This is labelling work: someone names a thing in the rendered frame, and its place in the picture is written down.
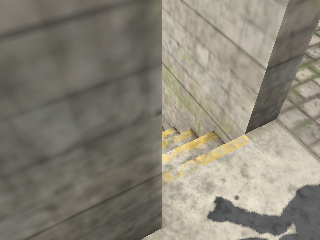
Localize stairs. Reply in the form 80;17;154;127
162;127;225;174

